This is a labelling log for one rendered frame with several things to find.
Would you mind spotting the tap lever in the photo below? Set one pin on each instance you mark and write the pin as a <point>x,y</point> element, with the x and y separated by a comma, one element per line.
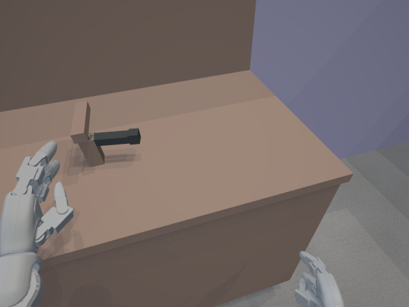
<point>131,136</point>

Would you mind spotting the counter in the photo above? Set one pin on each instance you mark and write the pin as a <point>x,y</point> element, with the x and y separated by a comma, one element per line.
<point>227,185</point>

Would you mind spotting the left robot forearm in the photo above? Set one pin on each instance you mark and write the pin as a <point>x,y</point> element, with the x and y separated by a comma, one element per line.
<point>20,283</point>

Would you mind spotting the robot right hand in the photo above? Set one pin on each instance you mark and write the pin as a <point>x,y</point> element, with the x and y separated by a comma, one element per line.
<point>324,292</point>

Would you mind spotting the robot left hand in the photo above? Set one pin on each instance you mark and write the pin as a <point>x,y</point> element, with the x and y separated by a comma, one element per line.
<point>21,213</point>

